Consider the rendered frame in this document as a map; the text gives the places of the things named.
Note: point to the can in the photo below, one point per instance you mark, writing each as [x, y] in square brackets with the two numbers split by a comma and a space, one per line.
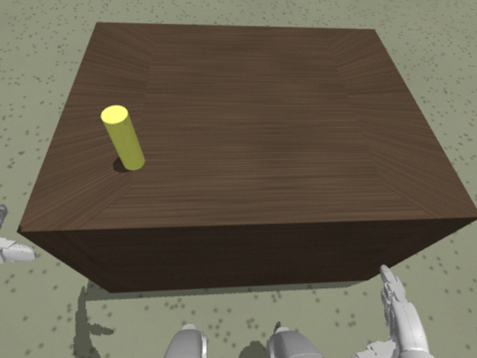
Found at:
[119, 126]

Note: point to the right robot hand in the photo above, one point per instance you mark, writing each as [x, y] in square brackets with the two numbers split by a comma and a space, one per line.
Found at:
[406, 329]

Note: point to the left robot hand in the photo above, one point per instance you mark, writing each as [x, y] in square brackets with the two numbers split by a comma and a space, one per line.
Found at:
[11, 250]

